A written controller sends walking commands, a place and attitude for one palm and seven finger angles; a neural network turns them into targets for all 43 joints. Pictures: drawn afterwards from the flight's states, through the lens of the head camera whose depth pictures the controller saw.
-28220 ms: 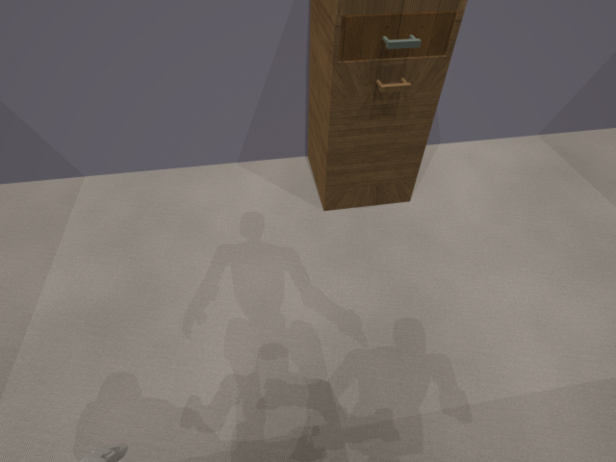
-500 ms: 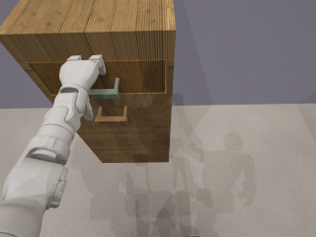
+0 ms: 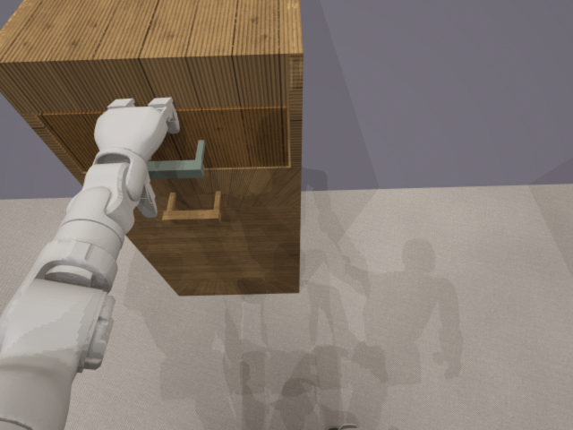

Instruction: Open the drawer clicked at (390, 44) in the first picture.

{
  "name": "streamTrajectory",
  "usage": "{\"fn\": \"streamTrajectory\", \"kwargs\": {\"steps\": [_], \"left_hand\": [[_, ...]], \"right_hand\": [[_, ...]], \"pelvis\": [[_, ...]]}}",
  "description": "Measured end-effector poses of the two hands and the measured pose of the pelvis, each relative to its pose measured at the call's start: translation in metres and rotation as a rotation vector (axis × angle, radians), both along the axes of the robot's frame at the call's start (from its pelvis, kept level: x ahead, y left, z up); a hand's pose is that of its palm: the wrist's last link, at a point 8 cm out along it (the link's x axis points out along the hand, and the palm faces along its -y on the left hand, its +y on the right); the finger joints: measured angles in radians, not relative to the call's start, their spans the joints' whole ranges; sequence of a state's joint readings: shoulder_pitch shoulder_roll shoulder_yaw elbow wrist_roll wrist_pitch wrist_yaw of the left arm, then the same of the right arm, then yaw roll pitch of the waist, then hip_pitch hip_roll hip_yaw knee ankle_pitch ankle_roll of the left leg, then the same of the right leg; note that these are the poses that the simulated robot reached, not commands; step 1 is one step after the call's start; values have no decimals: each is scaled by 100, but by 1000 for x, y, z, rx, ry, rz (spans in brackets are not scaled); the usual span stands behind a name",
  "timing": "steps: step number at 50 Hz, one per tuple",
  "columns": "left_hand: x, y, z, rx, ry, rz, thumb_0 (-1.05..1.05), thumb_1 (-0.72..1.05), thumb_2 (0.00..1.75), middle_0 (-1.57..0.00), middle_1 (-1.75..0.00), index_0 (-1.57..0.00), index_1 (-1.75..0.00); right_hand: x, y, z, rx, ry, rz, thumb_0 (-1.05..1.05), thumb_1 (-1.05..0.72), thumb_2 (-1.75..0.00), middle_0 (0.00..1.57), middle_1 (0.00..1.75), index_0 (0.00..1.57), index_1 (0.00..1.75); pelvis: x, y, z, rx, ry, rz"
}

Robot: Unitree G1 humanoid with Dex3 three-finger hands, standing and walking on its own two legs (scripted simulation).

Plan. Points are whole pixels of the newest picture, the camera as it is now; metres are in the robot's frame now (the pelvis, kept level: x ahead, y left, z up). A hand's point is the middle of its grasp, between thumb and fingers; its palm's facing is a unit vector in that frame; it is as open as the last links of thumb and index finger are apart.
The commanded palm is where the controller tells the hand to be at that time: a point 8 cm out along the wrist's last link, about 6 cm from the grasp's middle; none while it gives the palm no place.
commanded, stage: re-aim the fingers above the handle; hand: left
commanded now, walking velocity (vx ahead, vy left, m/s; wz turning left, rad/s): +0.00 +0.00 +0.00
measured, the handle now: (171, 158) +0.53 +0.17 +0.02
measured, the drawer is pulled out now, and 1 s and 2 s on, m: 0.00 0.00 0.00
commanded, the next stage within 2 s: lower the fingers behind the handle in 1.54 s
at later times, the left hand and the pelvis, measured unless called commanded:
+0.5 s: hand (147, 155) +0.50 +0.19 +0.08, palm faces -0.03 -0.01 -1.00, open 13.6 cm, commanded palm +0.48 +0.21 +0.14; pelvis -0.01 +0.01 +0.00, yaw -1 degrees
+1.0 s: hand (146, 154) +0.50 +0.19 +0.08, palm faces -0.02 +0.00 -1.00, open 13.5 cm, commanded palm +0.49 +0.21 +0.14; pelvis -0.02 +0.01 +0.00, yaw -1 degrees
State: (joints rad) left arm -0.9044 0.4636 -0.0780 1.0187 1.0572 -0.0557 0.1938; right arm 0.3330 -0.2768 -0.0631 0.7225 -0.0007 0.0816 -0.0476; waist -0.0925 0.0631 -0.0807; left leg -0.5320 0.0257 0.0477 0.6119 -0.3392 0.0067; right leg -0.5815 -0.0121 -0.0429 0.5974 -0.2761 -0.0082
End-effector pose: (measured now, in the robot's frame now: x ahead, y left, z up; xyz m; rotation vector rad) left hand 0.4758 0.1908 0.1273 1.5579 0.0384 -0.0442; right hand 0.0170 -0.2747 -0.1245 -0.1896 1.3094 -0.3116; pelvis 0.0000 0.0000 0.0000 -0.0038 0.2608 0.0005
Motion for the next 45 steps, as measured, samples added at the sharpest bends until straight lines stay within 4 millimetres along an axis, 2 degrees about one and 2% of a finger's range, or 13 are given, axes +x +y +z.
{"fn": "streamTrajectory", "kwargs": {"steps": [9,24,45], "left_hand": [[0,-2,3,3,-14,-11,0,-49,30,-33,-121,-35,-121],[0,0,3,1,-17,-24,0,-49,30,-34,-122,-36,-121],[1,1,4,3,-33,-26,0,-49,30,-37,-122,-37,-123]], "right_hand": [[-13,7,0,9,9,-18,1,-91,-90,20,30,20,30],[-11,21,0,19,-21,-13,1,-91,-90,20,30,20,30],[-21,17,0,0,-12,-17,1,-91,-90,20,30,20,30]], "pelvis": [[-3,4,0,-1,-1,-5],[-7,13,0,-3,2,-12],[-14,12,-3,-1,11,-15]]}}
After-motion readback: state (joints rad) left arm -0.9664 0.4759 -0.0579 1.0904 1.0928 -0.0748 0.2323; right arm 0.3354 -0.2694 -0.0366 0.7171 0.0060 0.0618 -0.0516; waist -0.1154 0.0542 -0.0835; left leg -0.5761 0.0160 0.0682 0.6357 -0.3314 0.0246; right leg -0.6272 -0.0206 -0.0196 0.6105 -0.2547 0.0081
